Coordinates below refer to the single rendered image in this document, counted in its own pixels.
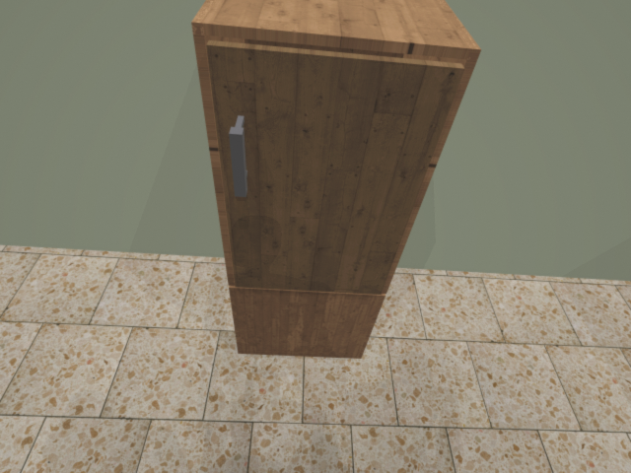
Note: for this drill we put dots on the cupboard door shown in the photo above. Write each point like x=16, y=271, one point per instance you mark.
x=337, y=146

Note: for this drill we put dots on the handle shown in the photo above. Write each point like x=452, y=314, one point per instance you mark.
x=237, y=146

